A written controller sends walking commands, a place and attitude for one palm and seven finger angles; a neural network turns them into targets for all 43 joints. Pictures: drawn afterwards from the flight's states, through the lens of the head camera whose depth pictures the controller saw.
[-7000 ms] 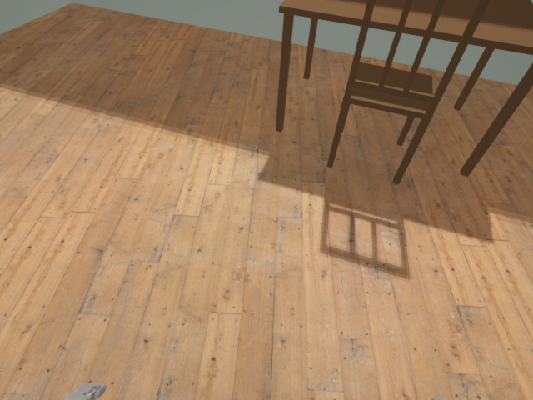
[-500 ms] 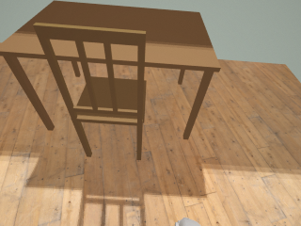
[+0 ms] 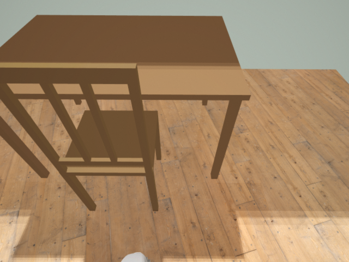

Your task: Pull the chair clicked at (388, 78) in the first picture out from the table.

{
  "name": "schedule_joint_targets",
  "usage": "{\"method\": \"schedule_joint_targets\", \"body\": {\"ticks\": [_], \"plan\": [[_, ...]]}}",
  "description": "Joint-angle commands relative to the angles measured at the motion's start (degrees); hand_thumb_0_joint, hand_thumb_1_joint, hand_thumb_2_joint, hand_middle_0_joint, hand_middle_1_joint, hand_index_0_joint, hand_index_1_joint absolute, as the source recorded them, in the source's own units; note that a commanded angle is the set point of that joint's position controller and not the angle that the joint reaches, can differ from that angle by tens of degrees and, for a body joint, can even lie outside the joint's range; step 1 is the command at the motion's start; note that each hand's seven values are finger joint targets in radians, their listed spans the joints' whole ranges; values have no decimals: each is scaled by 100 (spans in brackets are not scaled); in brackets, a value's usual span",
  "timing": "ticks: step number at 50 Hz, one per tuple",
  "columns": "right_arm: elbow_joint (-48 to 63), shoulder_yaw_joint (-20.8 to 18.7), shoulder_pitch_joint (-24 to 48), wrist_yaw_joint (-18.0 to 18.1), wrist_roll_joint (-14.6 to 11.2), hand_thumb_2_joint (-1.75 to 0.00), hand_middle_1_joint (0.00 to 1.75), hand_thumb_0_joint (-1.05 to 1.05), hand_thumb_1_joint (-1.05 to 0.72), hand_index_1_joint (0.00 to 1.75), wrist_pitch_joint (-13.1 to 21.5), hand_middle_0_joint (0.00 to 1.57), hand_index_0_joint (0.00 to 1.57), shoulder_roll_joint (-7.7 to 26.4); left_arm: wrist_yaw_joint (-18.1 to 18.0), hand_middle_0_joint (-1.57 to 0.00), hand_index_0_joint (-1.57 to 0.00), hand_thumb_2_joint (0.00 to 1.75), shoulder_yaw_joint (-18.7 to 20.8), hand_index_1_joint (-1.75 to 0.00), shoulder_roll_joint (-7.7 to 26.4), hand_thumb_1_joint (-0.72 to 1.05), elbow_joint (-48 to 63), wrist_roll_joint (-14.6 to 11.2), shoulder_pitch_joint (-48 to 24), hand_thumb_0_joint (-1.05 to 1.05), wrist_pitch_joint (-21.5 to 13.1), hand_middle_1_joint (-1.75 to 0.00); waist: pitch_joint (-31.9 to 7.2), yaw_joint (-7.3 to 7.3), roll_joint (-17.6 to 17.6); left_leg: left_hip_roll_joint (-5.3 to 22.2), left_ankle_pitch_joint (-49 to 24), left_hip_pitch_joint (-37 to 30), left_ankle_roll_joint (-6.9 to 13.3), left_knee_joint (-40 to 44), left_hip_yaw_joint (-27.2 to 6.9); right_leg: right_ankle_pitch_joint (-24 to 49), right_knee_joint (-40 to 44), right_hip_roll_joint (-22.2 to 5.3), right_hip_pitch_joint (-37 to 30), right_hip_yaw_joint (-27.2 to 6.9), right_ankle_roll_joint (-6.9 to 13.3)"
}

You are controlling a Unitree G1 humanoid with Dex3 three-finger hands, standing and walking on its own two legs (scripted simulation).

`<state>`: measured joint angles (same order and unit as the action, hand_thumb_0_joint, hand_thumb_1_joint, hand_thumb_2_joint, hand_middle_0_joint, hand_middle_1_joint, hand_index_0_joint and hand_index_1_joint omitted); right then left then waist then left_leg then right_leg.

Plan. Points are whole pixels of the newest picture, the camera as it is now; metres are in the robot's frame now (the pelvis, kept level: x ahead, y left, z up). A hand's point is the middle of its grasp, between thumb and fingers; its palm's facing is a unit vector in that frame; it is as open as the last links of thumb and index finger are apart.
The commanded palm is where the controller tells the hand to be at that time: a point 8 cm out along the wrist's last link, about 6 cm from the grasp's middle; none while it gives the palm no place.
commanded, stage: come to a stop and stand still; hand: left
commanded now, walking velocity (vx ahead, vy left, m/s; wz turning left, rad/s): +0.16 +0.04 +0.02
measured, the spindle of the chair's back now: (70, 128) +0.52 +0.37 -0.06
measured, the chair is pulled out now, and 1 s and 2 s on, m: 0.00 0.00 0.00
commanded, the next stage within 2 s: look again from close up in 1.64 s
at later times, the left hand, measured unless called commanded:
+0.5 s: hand out of the picture +0.06 +0.21 -0.18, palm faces +0.00 -0.97 -0.25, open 7.4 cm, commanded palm none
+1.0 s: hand out of the picture -0.01 +0.16 -0.16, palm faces +0.07 -0.97 -0.25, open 7.3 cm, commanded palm none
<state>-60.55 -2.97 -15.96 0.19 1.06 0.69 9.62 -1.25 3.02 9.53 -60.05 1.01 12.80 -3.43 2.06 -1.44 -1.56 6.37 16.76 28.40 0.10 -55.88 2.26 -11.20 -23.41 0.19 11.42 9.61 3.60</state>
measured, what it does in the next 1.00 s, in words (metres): steps on the spot: left foot, then right foot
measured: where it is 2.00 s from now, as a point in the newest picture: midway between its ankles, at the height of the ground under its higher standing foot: outside the picture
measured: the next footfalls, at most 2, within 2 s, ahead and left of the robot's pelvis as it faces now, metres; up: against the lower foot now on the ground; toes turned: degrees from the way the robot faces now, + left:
left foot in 0.16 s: +0.16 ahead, +0.14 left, +0.00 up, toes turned +5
right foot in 0.56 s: +0.02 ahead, -0.13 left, +0.00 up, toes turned -7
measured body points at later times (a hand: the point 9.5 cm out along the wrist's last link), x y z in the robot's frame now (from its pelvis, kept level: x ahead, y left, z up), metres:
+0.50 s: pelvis +0.02 +0.01 -0.01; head +0.06 +0.01 +0.44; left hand +0.06 +0.26 -0.16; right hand +0.10 -0.22 -0.16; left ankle +0.12 +0.14 -0.74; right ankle -0.02 -0.11 -0.70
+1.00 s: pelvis +0.00 -0.02 +0.01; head +0.03 -0.04 +0.45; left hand -0.01 +0.21 -0.14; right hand +0.01 -0.26 -0.16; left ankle -0.01 +0.13 -0.72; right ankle -0.02 -0.12 -0.74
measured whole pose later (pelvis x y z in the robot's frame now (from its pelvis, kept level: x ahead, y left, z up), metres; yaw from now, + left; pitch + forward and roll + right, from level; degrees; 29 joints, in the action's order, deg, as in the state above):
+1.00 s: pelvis +0.00 -0.02 +0.01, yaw -2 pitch +0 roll +2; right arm -62.0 -2.7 -15.0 0.5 0.3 -3.0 12.0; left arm -2.0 2.1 7.7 -62.0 1.5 17.3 -0.3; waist 3.1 2.5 -0.8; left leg 0.9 20.1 15.1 -2.2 -34.6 2.2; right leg -14.4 -24.7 -4.0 10.5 4.2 0.7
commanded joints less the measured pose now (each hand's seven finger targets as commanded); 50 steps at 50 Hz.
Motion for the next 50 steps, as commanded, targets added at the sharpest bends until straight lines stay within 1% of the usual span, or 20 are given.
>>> {"method": "schedule_joint_targets", "body": {"ticks": [1,4,6,8,12,15,19,24,26,27,28,29,30,31,33,36,40,44,47,50], "plan": [[121,51,-380,-71,27,-90,30,0,-90,30,53,20,20,-45,46,-20,-20,90,54,-30,651,90,97,16,433,0,-82,-30,30,74,734,-58,-294,-472,-126,1103,198,902,1179,-1433,272,-963,625],[160,107,-40,-5,1,-90,30,0,-90,30,117,20,20,13,3,-20,-20,90,13,-30,630,90,3,7,476,0,-4,-30,-78,152,726,-184,-439,-947,-195,2045,137,1960,662,-1368,-70,-922,498],[20,135,-262,45,-11,-90,30,0,-90,30,156,20,20,142,-55,-20,-20,90,-62,-30,505,90,-65,-30,480,0,90,-30,-285,50,438,-171,-1917,-1939,-228,3113,41,2009,-77,-1014,60,-706,114],[15,79,-360,138,-31,-90,30,0,-90,30,191,20,20,695,-118,-20,-20,90,-144,-30,261,90,-116,-97,852,0,192,-30,-706,162,-600,909,-4935,-2616,225,3041,-718,148,-419,-568,263,-532,-357],[107,-3,12,302,-51,-90,30,0,-90,30,-1,20,20,862,-142,-20,-20,90,-109,-30,466,90,-122,-54,882,0,460,-30,-167,132,-1267,1428,-5747,-2221,884,3661,-1018,-2052,-2054,-344,652,-672,-532],[258,-120,208,358,-28,-90,30,0,-90,30,-111,20,20,998,-107,-20,-20,90,3,-30,568,90,9,-8,827,0,565,-30,-386,99,-630,1562,-5407,-2281,1166,3450,-885,-2116,-3281,-317,1096,-997,-482],[465,-233,495,305,2,-90,30,0,-90,30,-168,20,20,1047,-59,-20,-20,90,112,-30,473,90,261,1,701,0,654,-30,-902,106,-482,1405,-3667,-2221,1084,3523,-646,-1715,-3772,-242,1290,-1060,-584],[530,-261,733,172,80,-90,30,0,-90,30,-224,20,20,1047,12,-20,-20,90,75,-30,298,90,340,-3,746,0,623,-30,-753,100,-1067,1154,-266,-1431,815,4054,-827,-1659,-1985,-253,460,-703,-440],[507,-248,871,112,62,-90,30,0,-90,30,-263,20,20,972,12,-20,-20,90,48,-30,264,90,71,-4,1325,0,524,-30,-689,386,-823,761,973,-761,443,3864,-565,-864,-519,-152,-582,-465,-399],[493,-208,771,79,23,-90,30,0,-90,30,-298,20,20,697,-4,-20,-20,90,60,-30,459,90,-23,59,1512,0,475,-30,-503,429,-48,231,1388,-295,144,3313,-189,-849,322,-333,-860,-686,-376],[567,-92,716,38,-63,-90,30,0,-90,30,-352,20,20,218,-35,-20,-20,90,56,-30,894,90,63,112,1283,0,381,-30,-141,331,1510,-357,1297,98,-232,2042,176,-2685,1507,-1553,-158,-2546,26],[728,-81,978,-5,-16,-90,30,0,-90,30,-364,20,20,326,-64,-20,-20,90,37,-30,1142,90,328,75,671,0,417,-30,476,362,1740,-358,1154,32,-179,1480,-76,-3527,2111,-2106,1000,-3136,312],[676,-123,873,-51,16,-90,30,0,-90,30,-366,20,20,480,-86,-20,-20,90,54,-30,1170,90,469,80,214,0,392,-30,522,190,1316,-253,877,-351,-143,1174,-187,-3693,2229,-2157,1511,-3009,393],[535,-111,825,-48,39,-90,30,0,-90,30,-379,20,20,427,-97,-20,-20,90,86,-30,1098,90,483,58,22,0,331,-30,775,180,1486,-269,509,-304,-97,980,-308,-3124,2145,-1909,1574,-2918,311],[245,-103,295,-72,39,-90,30,0,-90,30,-322,20,20,470,-71,-20,-20,90,21,-30,921,90,421,18,-45,0,267,-30,800,33,1040,-302,15,-289,-113,755,-231,-1858,1751,-1589,1068,-2161,221],[148,-92,43,-81,24,-90,30,0,-90,30,-249,20,20,516,-58,-20,-20,90,55,-30,930,90,339,8,364,0,213,-30,479,194,773,-401,-89,-43,-200,670,-164,-540,1341,-1571,43,-1801,231],[287,-76,175,-21,16,-90,30,0,-90,30,-220,20,20,603,-105,-20,-20,90,114,-30,933,90,150,13,911,0,196,-30,18,453,898,-381,288,335,-295,672,-212,1188,875,-1906,-1140,-1902,518],[362,-12,319,45,-33,-90,30,0,-90,30,-221,20,20,488,-154,-20,-20,90,134,-30,919,90,6,43,1088,0,220,-30,-254,548,1011,-405,759,40,-310,1265,-177,2783,439,-1992,-1486,-1919,686],[298,23,156,62,-74,-90,30,0,-90,30,-200,20,20,368,-152,-20,-20,90,129,-30,938,90,-7,57,827,0,256,-30,-297,414,1186,-482,652,-774,-245,2019,-60,2700,357,-1863,-959,-1757,599],[6,43,-405,88,-75,-90,30,0,-90,30,-116,20,20,350,-125,-20,-20,90,80,-30,805,90,-27,-8,417,0,300,-30,-369,98,1073,-517,-811,-2298,-171,3426,76,1468,-36,-1243,-15,-1327,94]]}}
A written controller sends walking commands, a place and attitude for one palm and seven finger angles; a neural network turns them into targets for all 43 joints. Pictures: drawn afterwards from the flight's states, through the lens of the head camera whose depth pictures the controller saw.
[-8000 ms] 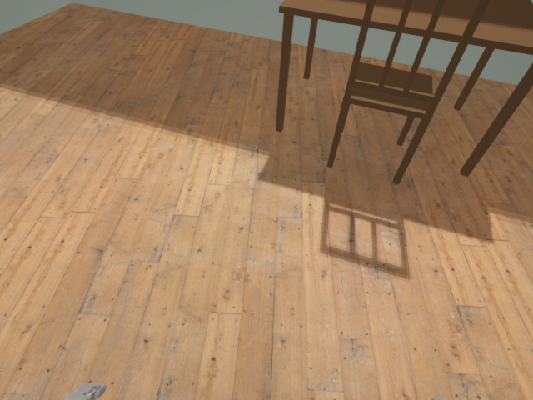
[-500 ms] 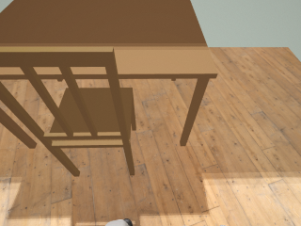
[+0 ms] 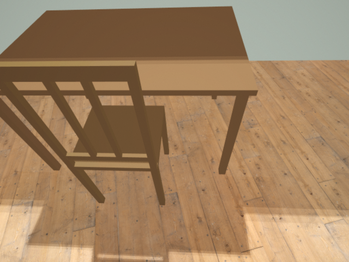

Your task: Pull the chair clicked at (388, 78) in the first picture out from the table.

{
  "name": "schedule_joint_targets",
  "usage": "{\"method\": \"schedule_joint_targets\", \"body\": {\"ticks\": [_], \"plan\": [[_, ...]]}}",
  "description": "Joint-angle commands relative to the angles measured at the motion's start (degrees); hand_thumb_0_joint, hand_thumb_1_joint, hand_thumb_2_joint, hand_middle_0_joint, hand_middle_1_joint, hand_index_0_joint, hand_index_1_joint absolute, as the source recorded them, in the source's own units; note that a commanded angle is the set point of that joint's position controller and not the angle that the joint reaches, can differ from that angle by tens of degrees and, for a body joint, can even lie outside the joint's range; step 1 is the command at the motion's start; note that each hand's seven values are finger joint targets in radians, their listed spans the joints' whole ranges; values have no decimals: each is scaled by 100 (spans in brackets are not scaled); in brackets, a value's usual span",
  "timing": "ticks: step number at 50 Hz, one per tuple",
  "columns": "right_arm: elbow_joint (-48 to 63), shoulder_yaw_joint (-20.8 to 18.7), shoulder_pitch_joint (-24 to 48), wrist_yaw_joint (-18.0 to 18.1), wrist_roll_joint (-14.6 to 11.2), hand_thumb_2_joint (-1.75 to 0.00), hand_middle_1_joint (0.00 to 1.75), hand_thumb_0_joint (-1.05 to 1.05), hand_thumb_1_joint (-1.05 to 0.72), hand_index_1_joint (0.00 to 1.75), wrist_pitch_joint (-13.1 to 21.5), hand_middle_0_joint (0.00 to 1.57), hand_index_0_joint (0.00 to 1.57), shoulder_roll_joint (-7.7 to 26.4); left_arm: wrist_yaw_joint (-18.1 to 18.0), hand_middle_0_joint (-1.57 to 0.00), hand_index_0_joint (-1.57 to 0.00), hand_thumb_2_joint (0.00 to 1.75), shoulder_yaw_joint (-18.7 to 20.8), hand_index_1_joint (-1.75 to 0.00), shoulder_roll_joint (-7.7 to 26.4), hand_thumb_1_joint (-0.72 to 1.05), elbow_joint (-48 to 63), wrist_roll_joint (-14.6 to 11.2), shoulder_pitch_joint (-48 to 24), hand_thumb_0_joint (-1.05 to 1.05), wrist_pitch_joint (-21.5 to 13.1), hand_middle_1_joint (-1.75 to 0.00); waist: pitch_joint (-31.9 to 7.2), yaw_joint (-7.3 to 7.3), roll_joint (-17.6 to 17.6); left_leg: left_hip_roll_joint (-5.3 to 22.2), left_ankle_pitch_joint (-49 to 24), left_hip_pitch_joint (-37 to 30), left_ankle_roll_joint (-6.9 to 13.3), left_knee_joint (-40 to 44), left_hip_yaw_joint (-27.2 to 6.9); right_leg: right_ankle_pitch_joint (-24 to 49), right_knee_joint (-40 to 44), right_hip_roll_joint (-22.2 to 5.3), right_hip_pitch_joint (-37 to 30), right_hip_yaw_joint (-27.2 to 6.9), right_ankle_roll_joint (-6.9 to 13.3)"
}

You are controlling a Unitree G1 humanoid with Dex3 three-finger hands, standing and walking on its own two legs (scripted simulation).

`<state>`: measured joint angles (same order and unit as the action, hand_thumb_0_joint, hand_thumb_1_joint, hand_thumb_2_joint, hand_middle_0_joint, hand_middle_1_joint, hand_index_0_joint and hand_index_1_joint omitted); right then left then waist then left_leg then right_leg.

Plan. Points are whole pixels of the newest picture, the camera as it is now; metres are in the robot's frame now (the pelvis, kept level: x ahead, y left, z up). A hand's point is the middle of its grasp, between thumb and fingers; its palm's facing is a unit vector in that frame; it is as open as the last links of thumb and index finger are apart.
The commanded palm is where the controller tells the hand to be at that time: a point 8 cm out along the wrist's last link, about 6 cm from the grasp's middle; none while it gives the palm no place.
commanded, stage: come to a stop and stand still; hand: left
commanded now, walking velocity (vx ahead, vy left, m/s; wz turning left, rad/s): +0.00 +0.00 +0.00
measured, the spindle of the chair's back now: (75, 124) +0.51 +0.40 -0.06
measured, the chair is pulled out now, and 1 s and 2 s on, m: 0.00 0.00 0.00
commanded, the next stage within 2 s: look again from close up in 0.64 s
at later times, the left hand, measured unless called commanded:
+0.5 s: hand out of the picture +0.01 +0.22 -0.19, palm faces +0.02 -0.98 -0.18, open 7.3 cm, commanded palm none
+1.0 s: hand out of the picture +0.00 +0.21 -0.18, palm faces +0.01 -0.98 -0.22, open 7.4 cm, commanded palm none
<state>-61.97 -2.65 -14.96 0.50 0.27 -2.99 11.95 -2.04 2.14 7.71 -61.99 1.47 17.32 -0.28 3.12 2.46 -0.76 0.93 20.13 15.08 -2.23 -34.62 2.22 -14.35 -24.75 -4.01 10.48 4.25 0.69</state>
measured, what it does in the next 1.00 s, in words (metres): steps on the spot: left foot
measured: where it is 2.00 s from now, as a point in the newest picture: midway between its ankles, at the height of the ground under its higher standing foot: outside the picture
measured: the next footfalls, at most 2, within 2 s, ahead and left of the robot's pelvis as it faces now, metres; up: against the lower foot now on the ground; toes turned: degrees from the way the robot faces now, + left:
left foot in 0.06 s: +0.03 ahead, +0.15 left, +0.00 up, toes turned +3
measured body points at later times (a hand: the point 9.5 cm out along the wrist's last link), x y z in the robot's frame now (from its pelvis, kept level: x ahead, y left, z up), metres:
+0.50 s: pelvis +0.00 +0.05 +0.00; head +0.01 +0.06 +0.45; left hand +0.01 +0.28 -0.17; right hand +0.02 -0.18 -0.16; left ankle -0.01 +0.15 -0.75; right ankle -0.01 -0.11 -0.75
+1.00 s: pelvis +0.00 +0.04 -0.01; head +0.01 +0.02 +0.44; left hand +0.00 +0.26 -0.16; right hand -0.01 -0.18 -0.18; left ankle -0.01 +0.15 -0.75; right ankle -0.01 -0.11 -0.75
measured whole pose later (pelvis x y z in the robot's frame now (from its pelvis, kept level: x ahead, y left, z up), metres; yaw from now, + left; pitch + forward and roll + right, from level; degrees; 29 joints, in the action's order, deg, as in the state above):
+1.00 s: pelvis +0.00 +0.04 -0.01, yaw -1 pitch -1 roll +0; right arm -61.8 0.7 -17.4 0.8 0.7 0.8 9.6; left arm -2.0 -0.7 7.7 -64.1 0.8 16.1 -0.8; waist 2.2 0.2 -2.3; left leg 0.9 17.2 11.2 0.2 -29.8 3.4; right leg -16.9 -30.4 -4.6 11.9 3.0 -2.4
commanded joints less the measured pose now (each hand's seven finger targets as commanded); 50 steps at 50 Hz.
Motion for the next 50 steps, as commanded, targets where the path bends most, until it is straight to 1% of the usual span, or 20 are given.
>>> {"method": "schedule_joint_targets", "body": {"ticks": [1,2,3,4,5,6,9,13,16,20,24,36,37,38,39,40,41,44,47,50], "plan": [[125,-4,-553,82,25,-90,30,0,-90,30,302,20,20,285,-32,-20,-20,90,120,-30,828,90,182,-84,-5,0,16,-30,-509,-294,453,363,-1587,-1291,167,1374,-152,1166,-140,-549,386,-574,185],[152,-25,-445,106,54,-90,30,0,-90,30,333,20,20,520,-16,-20,-20,90,70,-30,618,90,166,-96,107,0,46,-30,-465,-202,-253,941,-2133,-1163,425,1406,-790,365,-254,-249,597,-324,-13],[214,-19,-254,127,64,-90,30,0,-90,30,309,20,20,646,-18,-20,-20,90,33,-30,490,90,125,-89,164,0,65,-30,-313,-112,-371,1232,-1959,-727,646,1575,-935,-174,-150,-141,408,-135,-115],[243,-9,-56,125,74,-90,30,0,-90,30,269,20,20,646,-21,-20,-20,90,17,-30,428,90,94,-52,183,0,74,-30,10,-73,-95,1135,-1124,-277,608,1614,-752,-284,54,-81,331,-187,-123],[228,9,51,133,57,-90,30,0,-90,30,279,20,20,569,7,-20,-20,90,8,-30,473,90,40,-41,177,0,69,-30,210,-58,120,949,-1078,-221,503,1535,-646,147,178,-121,436,-257,-114],[166,46,21,135,46,-90,30,0,-90,30,308,20,20,443,8,-20,-20,90,-4,-30,519,90,-52,-37,53,0,80,-30,213,-140,-239,798,-1327,-291,448,1622,-548,426,159,-199,294,-236,-123],[77,97,-34,162,25,-90,30,0,-90,30,352,20,20,346,8,-20,-20,90,-30,-30,631,90,-153,-58,133,0,37,-30,-57,-163,-251,673,-2105,-610,382,1431,-342,900,239,-253,35,-348,-106],[34,124,-40,168,18,-90,30,0,-90,30,381,20,20,369,3,-20,-20,90,-61,-30,674,90,-239,-66,100,0,27,-30,-179,-191,-231,663,-2274,-773,343,1444,-329,937,336,-285,-84,-316,-140],[22,140,-25,172,18,-90,30,0,-90,30,395,20,20,366,2,-20,-20,90,-69,-30,658,90,-262,-59,51,0,48,-30,16,-179,-316,675,-2193,-630,337,1602,-364,819,365,-270,-122,-277,-174],[-10,146,-104,169,14,-90,30,0,-90,30,411,20,20,349,4,-20,-20,90,-77,-30,658,90,-282,-55,56,0,53,-30,102,-160,-95,650,-1988,-547,345,1727,-406,790,416,-283,-203,-254,-186],[-57,159,-173,167,28,-90,30,0,-90,30,422,20,20,362,4,-20,-20,90,-91,-30,649,90,-312,-69,45,0,59,-30,90,-164,-186,630,-1786,-544,328,1835,-421,743,432,-291,-229,-269,-196],[-261,158,-535,157,7,-90,30,0,-90,30,442,20,20,213,-20,-20,-20,90,-108,-30,608,90,-344,-89,128,0,10,-30,60,-188,170,572,-1695,-583,343,1788,-351,816,521,-313,-289,-287,-154],[142,188,-149,57,-24,-90,30,0,-90,30,539,20,20,497,-236,-20,-20,90,-221,-30,749,90,-356,-2,311,0,-165,-30,263,-104,213,639,-2483,-73,209,695,-213,1979,268,-480,-14,-603,-56],[239,172,-534,36,38,-90,30,0,-90,30,510,20,20,245,-180,-20,-20,90,-144,-30,921,90,-120,-57,193,0,-187,-30,-139,-326,-171,419,-1307,-143,227,996,-271,866,43,-480,-172,-468,52],[191,189,-472,37,52,-90,30,0,-90,30,529,20,20,224,-120,-20,-20,90,-171,-30,817,90,-90,-61,132,0,-164,-30,63,-235,-386,433,-1146,7,299,1188,-332,285,-2,-349,43,-428,79],[217,227,-554,19,77,-90,30,0,-90,30,518,20,20,263,-89,-20,-20,90,-175,-30,836,90,-56,-55,124,0,-158,-30,11,-246,-486,491,-1011,178,343,1208,-362,39,-75,-230,-24,-327,80],[280,240,-568,21,68,-90,30,0,-90,30,512,20,20,244,-61,-20,-20,90,-178,-30,779,90,-28,-65,204,0,-145,-30,-178,-222,-407,481,-868,129,388,1206,-413,-41,-92,-195,-81,-313,81],[289,239,-639,60,46,-90,30,0,-90,30,536,20,20,254,-34,-20,-20,90,-197,-30,655,90,-26,-80,227,0,-156,-30,-374,-253,-24,527,-1542,-198,437,1065,-380,428,-180,-200,-60,-297,64],[271,250,-615,75,47,-90,30,0,-90,30,522,20,20,272,-25,-20,-20,90,-196,-30,628,90,-1,-79,151,0,-131,-30,-31,-268,190,520,-1560,-125,427,1090,-352,471,-160,-195,109,-320,40],[232,259,-546,68,42,-90,30,0,-90,30,479,20,20,251,-9,-20,-20,90,-195,-30,663,90,11,-70,138,0,-110,-30,305,-265,222,468,-1138,-43,396,1213,-317,269,-35,-193,311,-380,32]]}}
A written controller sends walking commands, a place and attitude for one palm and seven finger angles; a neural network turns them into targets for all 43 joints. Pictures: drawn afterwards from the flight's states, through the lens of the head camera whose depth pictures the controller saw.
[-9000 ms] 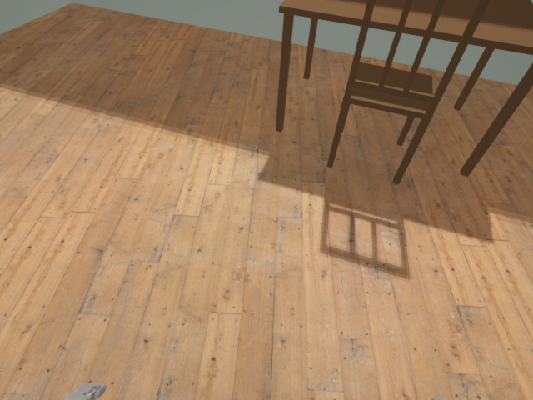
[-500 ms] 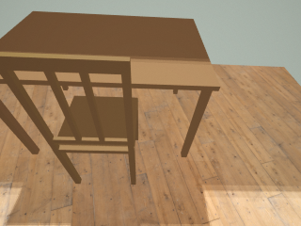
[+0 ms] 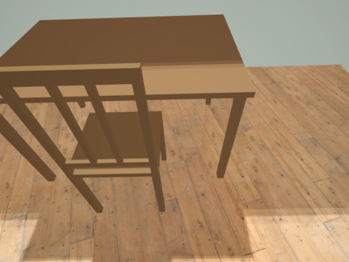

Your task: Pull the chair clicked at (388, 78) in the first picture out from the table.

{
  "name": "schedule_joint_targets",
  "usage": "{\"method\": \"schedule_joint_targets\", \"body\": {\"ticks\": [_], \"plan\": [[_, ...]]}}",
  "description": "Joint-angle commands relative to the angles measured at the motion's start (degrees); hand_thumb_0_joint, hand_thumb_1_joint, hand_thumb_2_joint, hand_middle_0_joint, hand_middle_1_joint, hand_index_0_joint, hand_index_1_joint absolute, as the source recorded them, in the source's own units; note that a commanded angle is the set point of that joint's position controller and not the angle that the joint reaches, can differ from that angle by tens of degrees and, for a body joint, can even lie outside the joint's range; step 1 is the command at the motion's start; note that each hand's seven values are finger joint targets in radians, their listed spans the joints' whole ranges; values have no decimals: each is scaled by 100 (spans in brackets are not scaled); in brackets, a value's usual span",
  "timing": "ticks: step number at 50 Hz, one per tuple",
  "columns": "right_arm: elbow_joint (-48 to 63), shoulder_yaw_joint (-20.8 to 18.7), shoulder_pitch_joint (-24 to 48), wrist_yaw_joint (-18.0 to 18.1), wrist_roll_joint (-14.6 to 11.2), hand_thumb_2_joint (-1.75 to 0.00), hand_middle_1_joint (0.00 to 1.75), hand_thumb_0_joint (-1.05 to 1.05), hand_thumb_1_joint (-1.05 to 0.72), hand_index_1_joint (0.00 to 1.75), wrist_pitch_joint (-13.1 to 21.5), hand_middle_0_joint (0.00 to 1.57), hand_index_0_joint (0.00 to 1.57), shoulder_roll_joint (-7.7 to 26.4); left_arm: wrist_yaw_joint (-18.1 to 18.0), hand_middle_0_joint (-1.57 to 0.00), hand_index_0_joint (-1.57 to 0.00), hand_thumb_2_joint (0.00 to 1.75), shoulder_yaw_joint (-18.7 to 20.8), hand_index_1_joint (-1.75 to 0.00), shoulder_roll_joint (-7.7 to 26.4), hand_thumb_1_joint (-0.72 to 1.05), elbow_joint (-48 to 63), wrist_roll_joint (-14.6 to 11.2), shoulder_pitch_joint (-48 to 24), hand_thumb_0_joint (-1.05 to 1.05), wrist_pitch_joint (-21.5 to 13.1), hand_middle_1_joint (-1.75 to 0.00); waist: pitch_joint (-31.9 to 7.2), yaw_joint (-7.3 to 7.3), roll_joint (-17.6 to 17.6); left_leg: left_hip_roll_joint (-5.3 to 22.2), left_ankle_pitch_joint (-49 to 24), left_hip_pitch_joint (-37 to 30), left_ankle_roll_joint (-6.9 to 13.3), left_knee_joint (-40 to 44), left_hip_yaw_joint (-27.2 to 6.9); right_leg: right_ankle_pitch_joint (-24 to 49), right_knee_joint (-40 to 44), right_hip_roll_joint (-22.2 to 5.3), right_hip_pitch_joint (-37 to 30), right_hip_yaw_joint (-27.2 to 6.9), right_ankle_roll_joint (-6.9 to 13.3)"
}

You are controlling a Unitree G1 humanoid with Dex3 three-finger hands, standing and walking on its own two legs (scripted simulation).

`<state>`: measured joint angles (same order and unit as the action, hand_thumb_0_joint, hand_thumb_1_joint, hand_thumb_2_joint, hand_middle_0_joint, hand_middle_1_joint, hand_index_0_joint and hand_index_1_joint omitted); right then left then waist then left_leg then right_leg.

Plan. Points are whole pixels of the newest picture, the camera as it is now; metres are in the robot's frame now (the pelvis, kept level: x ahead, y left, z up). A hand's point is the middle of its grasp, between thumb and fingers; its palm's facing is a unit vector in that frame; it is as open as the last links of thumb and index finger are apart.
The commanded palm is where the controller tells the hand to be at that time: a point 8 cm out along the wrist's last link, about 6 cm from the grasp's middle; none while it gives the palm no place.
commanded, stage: look again from close up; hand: left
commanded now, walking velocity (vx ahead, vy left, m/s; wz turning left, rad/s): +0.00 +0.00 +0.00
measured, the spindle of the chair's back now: (76, 130) +0.51 +0.37 -0.05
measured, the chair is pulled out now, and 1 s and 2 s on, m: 0.00 0.00 0.00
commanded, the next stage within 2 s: shuffle to correct the standing spot in 0.68 s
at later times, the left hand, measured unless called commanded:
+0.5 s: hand out of the picture +0.00 +0.14 -0.17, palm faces +0.03 -0.98 -0.19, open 7.3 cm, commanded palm none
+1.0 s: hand out of the picture +0.00 +0.14 -0.18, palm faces +0.04 -0.98 -0.17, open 7.4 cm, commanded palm none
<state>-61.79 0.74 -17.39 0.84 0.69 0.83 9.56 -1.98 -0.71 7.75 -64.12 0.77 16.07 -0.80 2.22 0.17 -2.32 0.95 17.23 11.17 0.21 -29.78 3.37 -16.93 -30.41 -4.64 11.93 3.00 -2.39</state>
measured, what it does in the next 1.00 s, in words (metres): stands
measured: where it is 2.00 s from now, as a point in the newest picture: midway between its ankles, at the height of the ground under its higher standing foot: outside the picture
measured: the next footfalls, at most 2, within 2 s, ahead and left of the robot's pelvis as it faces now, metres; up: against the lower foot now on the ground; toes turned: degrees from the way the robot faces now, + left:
left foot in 1.28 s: +0.14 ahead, +0.08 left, +0.00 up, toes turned +7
right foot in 1.58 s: +0.18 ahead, -0.18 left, +0.00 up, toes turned -5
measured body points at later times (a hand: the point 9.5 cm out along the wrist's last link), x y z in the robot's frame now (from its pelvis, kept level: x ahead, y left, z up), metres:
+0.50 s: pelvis +0.00 -0.03 +0.00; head +0.01 -0.04 +0.45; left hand +0.00 +0.19 -0.15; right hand +0.01 -0.25 -0.16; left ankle -0.01 +0.12 -0.73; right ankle -0.01 -0.14 -0.73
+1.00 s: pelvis +0.02 -0.03 +0.00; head +0.04 -0.03 +0.45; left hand +0.00 +0.19 -0.16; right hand -0.01 -0.24 -0.16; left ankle -0.01 +0.12 -0.73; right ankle -0.01 -0.14 -0.73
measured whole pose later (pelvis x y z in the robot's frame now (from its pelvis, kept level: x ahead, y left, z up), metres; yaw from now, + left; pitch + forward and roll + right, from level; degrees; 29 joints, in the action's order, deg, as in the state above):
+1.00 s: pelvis +0.02 -0.03 +0.00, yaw +0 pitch +0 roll +1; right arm -64.7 -0.2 -19.2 0.6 1.2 0.3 7.2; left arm -0.5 1.3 8.4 -64.0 1.5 18.7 -0.2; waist 0.8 0.4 0.7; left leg 3.5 19.1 10.5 -2.1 -29.5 2.9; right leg -20.3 -32.4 -2.1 12.4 3.6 0.8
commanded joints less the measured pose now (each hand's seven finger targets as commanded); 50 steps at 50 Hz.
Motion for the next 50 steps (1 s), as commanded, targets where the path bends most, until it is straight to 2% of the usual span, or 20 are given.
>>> {"method": "schedule_joint_targets", "body": {"ticks": [1,4,9,10,13,25,29,32,39,40,42,44,45,47,48,50], "plan": [[195,-77,-288,32,0,-90,30,0,-90,30,91,20,20,488,-14,-20,-20,90,103,-30,654,90,233,-4,262,0,-57,-30,429,-32,407,456,-809,369,145,741,-424,511,559,-139,180,-255,335],[147,-76,-231,35,4,-90,30,0,-90,30,78,20,20,484,-9,-20,-20,90,113,-30,686,90,223,-11,286,0,-54,-30,386,-17,362,442,-717,268,126,787,-359,507,632,-157,195,-304,339],[97,-79,-147,45,7,-90,30,0,-90,30,87,20,20,492,8,-20,-20,90,140,-30,765,90,226,-11,289,0,-87,-30,61,-10,356,435,-953,16,78,698,-262,958,687,-224,43,-367,359],[83,-86,-145,46,5,-90,30,0,-90,30,82,20,20,475,8,-20,-20,90,148,-30,774,90,243,-1,285,0,-92,-30,61,-11,430,440,-964,5,76,677,-270,1008,697,-210,21,-360,364],[37,-81,-112,54,6,-90,30,0,-90,30,82,20,20,467,14,-20,-20,90,155,-30,799,90,234,-10,265,0,-101,-30,17,-13,357,443,-1059,-31,47,658,-237,1286,715,-234,-34,-394,384],[-106,-83,-137,74,0,-90,30,0,-90,30,57,20,20,382,23,-20,-20,90,170,-30,755,90,196,-7,290,0,-88,-30,132,8,332,490,-984,-52,6,748,-227,1096,893,-181,-21,-382,400],[-131,-76,-174,73,5,-90,30,0,-90,30,61,20,20,382,28,-20,-20,90,181,-30,734,90,191,-11,288,0,-78,-30,132,20,207,476,-909,36,-1,796,-236,893,917,-185,-61,-360,400],[-152,-73,-190,74,0,-90,30,0,-90,30,54,20,20,368,24,-20,-20,90,181,-30,711,90,198,-7,280,0,-65,-30,248,15,269,484,-836,105,12,831,-273,734,932,-155,-12,-352,394],[-179,-87,-257,88,3,-90,30,0,-90,30,79,20,20,349,21,-20,-20,90,191,-30,648,90,187,-12,359,0,-73,-30,69,25,248,508,-1024,8,21,811,-270,973,839,-144,-104,-318,402],[-202,-92,-308,88,9,-90,30,0,-90,30,68,20,20,348,27,-20,-20,90,200,-30,635,90,168,8,414,0,-59,-30,56,26,289,518,-674,-16,51,813,-263,518,824,-93,-101,-292,412],[-224,-122,-393,62,44,-90,30,0,-90,30,35,20,20,368,52,-20,-20,90,223,-30,625,90,165,31,409,0,-24,-30,269,7,259,489,182,202,102,831,-284,-574,798,-46,124,-269,455],[-200,-154,-414,43,71,-90,30,0,-90,30,9,20,20,392,87,-20,-20,90,245,-30,621,90,192,42,434,0,-2,-30,519,-8,126,527,942,402,164,940,-374,-1197,749,20,396,-270,494],[-192,-179,-453,37,72,-90,30,0,-90,30,1,20,20,425,106,-20,-20,90,255,-30,615,90,204,59,459,0,2,-30,552,-21,84,587,1188,415,214,1025,-469,-1299,652,80,472,-211,497],[-166,-221,-522,33,90,-90,30,0,-90,30,9,20,20,464,134,-20,-20,90,277,-30,529,90,262,74,448,0,-4,-30,722,-37,-221,719,1520,598,312,1179,-672,-1264,362,176,596,-70,521],[-146,-235,-520,36,86,-90,30,0,-90,30,25,20,20,490,151,-20,-20,90,277,-30,499,90,262,72,506,0,-25,-30,733,-16,-296,783,1457,609,363,1178,-742,-1109,246,198,589,-16,535],[-117,-258,-558,46,79,-90,30,0,-90,30,64,20,20,485,173,-20,-20,90,287,-30,460,90,261,76,591,0,-60,-30,697,1,-233,864,1113,584,436,1089,-792,-831,75,237,544,43,555]]}}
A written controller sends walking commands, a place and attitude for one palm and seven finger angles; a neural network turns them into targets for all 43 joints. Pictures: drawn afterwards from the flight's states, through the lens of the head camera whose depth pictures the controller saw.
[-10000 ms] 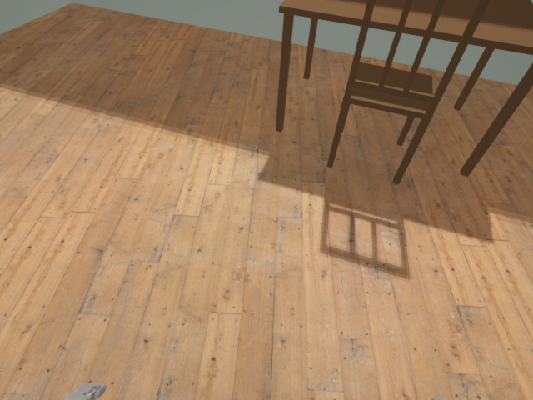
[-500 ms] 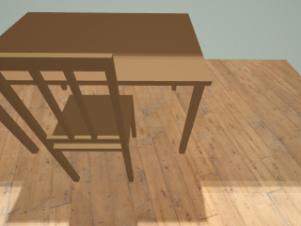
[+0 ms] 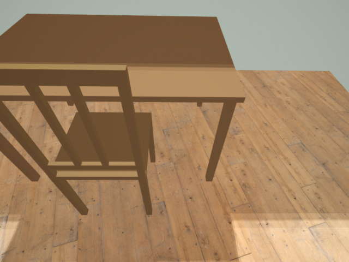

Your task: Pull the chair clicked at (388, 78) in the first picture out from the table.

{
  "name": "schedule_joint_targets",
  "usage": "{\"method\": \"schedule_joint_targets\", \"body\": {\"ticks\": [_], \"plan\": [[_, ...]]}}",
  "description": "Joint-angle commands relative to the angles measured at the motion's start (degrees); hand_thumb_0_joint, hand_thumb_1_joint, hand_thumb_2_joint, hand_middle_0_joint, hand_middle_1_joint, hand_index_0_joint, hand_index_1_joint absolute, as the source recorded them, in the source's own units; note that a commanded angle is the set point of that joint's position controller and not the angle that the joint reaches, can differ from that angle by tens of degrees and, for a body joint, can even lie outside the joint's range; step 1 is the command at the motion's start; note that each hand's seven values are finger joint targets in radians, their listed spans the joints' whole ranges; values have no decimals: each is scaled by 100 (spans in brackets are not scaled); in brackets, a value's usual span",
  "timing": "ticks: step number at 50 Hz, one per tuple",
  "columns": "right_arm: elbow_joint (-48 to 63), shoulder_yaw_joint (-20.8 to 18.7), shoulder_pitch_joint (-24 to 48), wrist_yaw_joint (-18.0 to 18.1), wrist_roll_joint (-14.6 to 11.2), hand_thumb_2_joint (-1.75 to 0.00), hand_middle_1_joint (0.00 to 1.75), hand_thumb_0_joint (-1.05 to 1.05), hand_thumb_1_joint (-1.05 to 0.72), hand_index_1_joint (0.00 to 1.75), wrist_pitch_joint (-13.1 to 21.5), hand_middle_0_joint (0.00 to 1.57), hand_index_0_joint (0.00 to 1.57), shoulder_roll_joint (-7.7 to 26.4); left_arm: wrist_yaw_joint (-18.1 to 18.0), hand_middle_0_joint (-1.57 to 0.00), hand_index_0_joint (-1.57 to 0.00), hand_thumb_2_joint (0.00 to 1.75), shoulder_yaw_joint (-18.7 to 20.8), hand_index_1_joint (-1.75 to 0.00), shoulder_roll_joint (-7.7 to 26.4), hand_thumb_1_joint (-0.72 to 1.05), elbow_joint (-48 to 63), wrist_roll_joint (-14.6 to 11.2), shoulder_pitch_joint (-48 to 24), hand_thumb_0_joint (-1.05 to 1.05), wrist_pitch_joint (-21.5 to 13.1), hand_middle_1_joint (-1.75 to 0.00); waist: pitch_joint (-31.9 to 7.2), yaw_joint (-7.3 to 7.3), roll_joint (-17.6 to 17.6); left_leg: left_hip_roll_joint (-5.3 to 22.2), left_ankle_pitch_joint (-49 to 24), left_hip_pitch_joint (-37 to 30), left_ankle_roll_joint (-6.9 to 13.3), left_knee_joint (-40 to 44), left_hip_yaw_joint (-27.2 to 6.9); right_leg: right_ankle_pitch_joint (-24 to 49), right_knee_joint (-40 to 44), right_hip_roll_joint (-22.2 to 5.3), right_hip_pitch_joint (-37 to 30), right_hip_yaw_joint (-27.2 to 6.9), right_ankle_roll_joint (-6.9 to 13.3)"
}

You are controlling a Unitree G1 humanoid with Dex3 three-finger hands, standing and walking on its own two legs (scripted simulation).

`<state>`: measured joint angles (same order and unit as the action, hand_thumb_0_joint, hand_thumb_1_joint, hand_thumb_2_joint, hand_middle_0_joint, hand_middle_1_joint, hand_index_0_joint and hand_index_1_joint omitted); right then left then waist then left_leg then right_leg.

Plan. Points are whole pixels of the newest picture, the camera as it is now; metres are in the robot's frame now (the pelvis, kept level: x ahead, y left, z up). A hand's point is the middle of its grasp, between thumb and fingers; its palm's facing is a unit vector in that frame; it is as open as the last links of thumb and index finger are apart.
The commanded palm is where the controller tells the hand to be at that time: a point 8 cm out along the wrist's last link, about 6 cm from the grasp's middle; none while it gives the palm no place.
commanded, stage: shuffle to correct the standing spot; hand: left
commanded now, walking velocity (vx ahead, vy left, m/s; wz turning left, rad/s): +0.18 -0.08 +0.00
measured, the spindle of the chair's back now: (59, 131) +0.48 +0.41 -0.05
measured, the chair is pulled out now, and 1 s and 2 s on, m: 0.00 0.00 0.00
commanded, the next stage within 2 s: come to a stop and stand still in 0.12 s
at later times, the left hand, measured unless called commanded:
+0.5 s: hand out of the picture +0.08 +0.15 -0.18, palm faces +0.07 -0.98 -0.17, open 7.4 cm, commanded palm none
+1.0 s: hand out of the picture +0.08 +0.15 -0.17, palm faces +0.10 -0.97 -0.22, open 7.3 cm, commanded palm none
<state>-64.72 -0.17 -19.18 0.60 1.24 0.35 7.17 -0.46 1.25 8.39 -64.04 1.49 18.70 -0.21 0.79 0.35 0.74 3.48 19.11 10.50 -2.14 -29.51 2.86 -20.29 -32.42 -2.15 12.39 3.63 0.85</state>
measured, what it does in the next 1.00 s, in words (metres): steps on the spot: left foot, then right foot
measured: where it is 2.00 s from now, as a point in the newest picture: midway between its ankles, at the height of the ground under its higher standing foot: outside the picture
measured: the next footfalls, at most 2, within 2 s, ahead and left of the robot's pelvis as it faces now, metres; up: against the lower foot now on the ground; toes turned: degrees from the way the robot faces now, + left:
left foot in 0.28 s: +0.11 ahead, +0.11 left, +0.00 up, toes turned +8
right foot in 0.58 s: +0.15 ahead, -0.14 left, +0.00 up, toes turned -5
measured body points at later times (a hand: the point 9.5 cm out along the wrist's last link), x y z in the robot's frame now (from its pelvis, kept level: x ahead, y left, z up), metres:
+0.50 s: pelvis +0.09 -0.01 +0.00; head +0.12 -0.01 +0.45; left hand +0.08 +0.20 -0.16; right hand +0.14 -0.24 -0.15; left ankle +0.07 +0.10 -0.73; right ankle +0.08 -0.13 -0.71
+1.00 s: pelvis +0.05 -0.04 +0.00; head +0.07 -0.04 +0.45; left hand +0.08 +0.20 -0.15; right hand +0.13 -0.27 -0.15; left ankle +0.03 +0.08 -0.72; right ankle +0.11 -0.14 -0.73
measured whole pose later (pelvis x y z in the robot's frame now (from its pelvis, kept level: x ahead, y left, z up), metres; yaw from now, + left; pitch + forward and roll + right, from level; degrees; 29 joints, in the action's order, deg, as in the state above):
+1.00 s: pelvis +0.05 -0.04 +0.00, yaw +1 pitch +0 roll +2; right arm -57.4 -1.9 -11.1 -0.1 0.6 -1.9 9.5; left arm -1.7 2.7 10.4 -57.1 1.8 13.9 1.1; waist 2.4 2.6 2.3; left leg 0.0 21.1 14.3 -0.5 -34.9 2.6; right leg -9.9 -28.8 -2.6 19.0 4.9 2.4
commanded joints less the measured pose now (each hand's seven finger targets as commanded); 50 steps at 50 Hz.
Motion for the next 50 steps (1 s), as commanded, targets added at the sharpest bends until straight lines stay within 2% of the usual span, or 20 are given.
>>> {"method": "schedule_joint_targets", "body": {"ticks": [1,4,6,8,10,12,13,14,15,16,18,20,25,28,30,31,35,40,45,50], "plan": [[191,-172,-373,79,26,-90,30,0,-90,30,140,20,20,733,26,-20,-20,90,100,-30,363,90,235,2,394,0,-148,-30,749,16,-498,602,545,629,678,865,-686,-307,274,-44,418,-66,249],[325,-118,-187,90,16,-90,30,0,-90,30,230,20,20,491,-12,-20,-20,90,196,-30,632,90,40,-8,925,0,-242,-30,405,202,580,62,-417,1215,469,-578,163,1010,705,-589,-633,-824,486],[593,-88,365,64,8,-90,30,0,-90,30,251,20,20,293,-85,-20,-20,90,286,-30,859,90,-183,-3,1568,0,-287,-30,426,463,1441,-185,1104,2362,346,-1900,463,2999,1130,-1402,-1487,-1797,1019],[756,-102,785,37,-26,-90,30,0,-90,30,305,20,20,299,-158,-20,-20,90,256,-30,768,90,-235,69,1730,0,-330,-30,363,555,954,-42,1563,2918,404,-2592,195,4503,943,-1655,-1942,-1816,1376],[743,-115,679,-14,-78,-90,30,0,-90,30,346,20,20,240,-197,-20,-20,90,234,-30,745,90,-122,90,1328,0,-324,-30,208,310,752,53,1446,2482,470,-1743,138,4365,604,-1463,-1813,-1315,1203],[382,-100,-243,17,-39,-90,30,0,-90,30,343,20,20,173,-161,-20,-20,90,180,-30,666,90,47,-9,612,0,-287,-30,-5,-344,503,-306,-291,170,456,-12,567,3679,31,-825,-300,-480,715],[80,-129,-1027,104,2,-90,30,0,-90,30,354,20,20,410,-145,-20,-20,90,139,-30,485,90,115,-83,474,0,-268,-30,-240,-614,-163,4,-1599,-1115,566,374,70,3186,-1036,-442,487,-225,415],[-74,-209,-1599,196,38,-90,30,0,-90,30,375,20,20,962,-139,-20,-20,90,77,-30,181,90,248,-161,420,0,-236,-30,-484,-707,-1679,1668,-4159,-1598,1144,743,-1851,-55,-2488,221,1489,259,-3],[-42,-154,-1441,251,-12,-90,30,0,-90,30,287,20,20,994,-198,-20,-20,90,60,-30,288,90,321,-159,359,0,-188,-30,-579,-537,-1459,2155,-5952,-1483,1599,739,-2039,-1403,-3011,105,1545,-374,35],[211,-114,-793,230,-23,-90,30,0,-90,30,225,20,20,922,-244,-20,-20,90,90,-30,232,90,274,-139,520,0,-123,-30,-417,-271,-844,2147,-5620,-664,1730,758,-1562,-1407,-2950,-100,1098,-545,50],[341,-21,-23,258,-8,-90,30,0,-90,30,255,20,20,719,-213,-20,-20,90,62,-30,71,90,123,-56,404,0,-5,-30,496,-24,-1162,1682,-5523,365,1318,924,-850,-1029,-2479,-271,902,-432,-80],[415,-28,267,275,-10,-90,30,0,-90,30,213,20,20,734,-168,-20,-20,90,29,-30,41,90,80,-61,527,0,77,-30,668,88,-1049,1418,-5361,360,1201,933,-501,-735,-1795,-268,797,-239,-145],[642,-290,403,251,1,-90,30,0,-90,30,57,20,20,1086,-129,-20,-20,90,88,-30,169,90,382,-12,362,0,165,-30,160,58,-774,1290,-4236,40,1128,642,-367,146,-832,-69,550,73,-147],[780,-366,598,173,1,-90,30,0,-90,30,-44,20,20,1006,-136,-20,-20,90,162,-30,413,90,438,11,544,0,47,-30,-110,222,-461,764,-2462,240,621,-58,-9,1842,267,-222,12,-140,-118],[864,-318,198,109,-66,-90,30,0,-90,30,-123,20,20,495,-170,-20,-20,90,232,-30,1058,90,598,46,374,0,-65,-30,-408,25,1152,-306,677,821,156,-1185,372,4365,842,-1647,-285,-1694,592],[850,-324,253,110,-79,-90,30,0,-90,30,-169,20,20,453,-154,-20,-20,90,225,-30,1180,90,651,27,351,0,-64,-30,-509,143,1020,-334,1455,822,174,-1868,41,4468,1031,-1951,-225,-1756,940],[807,-321,458,63,-69,-90,30,0,-90,30,-210,20,20,595,-224,-20,-20,90,242,-30,986,90,798,8,-53,0,-78,-30,-426,127,1066,-249,1000,1567,80,-3035,-317,4687,907,-1625,-622,-1450,1041],[920,-284,734,14,-63,-90,30,0,-90,30,-251,20,20,589,-258,-20,-20,90,334,-30,1170,90,902,30,4,0,-43,-30,-407,277,635,-280,850,1617,-48,-2558,-263,3869,1098,-1746,-737,-1416,1187],[968,-251,553,-45,-60,-90,30,0,-90,30,-217,20,20,480,-212,-20,-20,90,377,-30,1279,90,991,64,-140,0,19,-30,-342,245,793,-337,601,932,79,-1361,-77,1380,1552,-1563,-71,-1547,1095],[591,-194,-476,0,-26,-90,30,0,-90,30,-97,20,20,511,-132,-20,-20,90,296,-30,982,90,987,-15,-512,0,111,-30,-169,-206,367,-260,-124,-1023,268,784,27,-1073,1358,-691,1405,-883,338]]}}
